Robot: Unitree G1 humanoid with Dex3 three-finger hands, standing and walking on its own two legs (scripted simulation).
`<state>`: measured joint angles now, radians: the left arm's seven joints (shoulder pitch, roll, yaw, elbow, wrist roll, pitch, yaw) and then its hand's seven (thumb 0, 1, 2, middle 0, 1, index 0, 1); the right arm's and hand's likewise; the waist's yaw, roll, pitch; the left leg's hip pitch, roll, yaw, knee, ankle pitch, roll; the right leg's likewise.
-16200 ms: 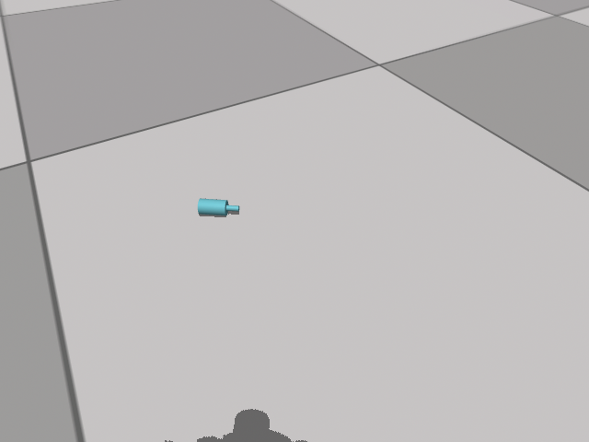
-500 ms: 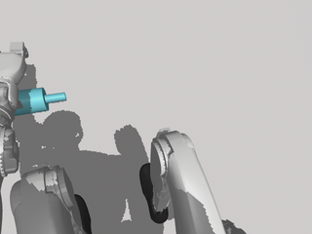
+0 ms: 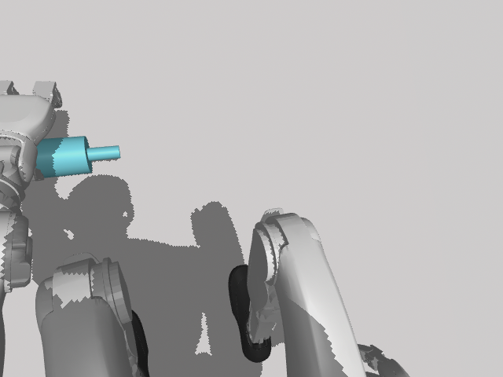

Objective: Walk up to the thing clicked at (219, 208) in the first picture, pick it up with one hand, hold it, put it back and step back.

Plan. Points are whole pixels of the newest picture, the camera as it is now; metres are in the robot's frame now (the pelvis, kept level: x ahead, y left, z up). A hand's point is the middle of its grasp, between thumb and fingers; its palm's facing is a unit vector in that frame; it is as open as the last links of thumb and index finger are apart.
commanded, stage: rest palm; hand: left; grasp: from above
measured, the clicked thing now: (68, 156) +0.52 +0.21 -0.30
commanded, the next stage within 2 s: close in 1.32 s
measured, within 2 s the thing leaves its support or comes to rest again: neither
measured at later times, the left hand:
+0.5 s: hand (42, 155) +0.51 +0.24 -0.24, palm faces -0.46 -0.05 -0.89, open 14.3 cm
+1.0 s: hand (45, 160) +0.50 +0.24 -0.27, palm faces -0.46 -0.06 -0.89, open 14.2 cm
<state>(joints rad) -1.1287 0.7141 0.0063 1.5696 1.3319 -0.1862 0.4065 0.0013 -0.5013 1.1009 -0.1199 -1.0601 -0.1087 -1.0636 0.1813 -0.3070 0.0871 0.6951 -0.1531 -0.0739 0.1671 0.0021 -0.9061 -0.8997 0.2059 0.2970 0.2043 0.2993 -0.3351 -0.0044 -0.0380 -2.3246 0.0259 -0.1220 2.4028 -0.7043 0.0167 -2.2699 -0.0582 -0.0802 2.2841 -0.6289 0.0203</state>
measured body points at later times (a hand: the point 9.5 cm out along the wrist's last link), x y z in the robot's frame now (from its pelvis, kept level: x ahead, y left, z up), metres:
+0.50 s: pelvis +0.00 +0.00 -0.03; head +0.29 +0.07 +0.31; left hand +0.52 +0.24 -0.19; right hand -0.01 -0.26 -0.10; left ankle +0.07 +0.12 -0.30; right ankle +0.11 -0.13 -0.30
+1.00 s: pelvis +0.00 +0.00 -0.03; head +0.29 +0.09 +0.30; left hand +0.52 +0.24 -0.22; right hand +0.00 -0.25 -0.09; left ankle +0.07 +0.12 -0.30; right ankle +0.11 -0.13 -0.30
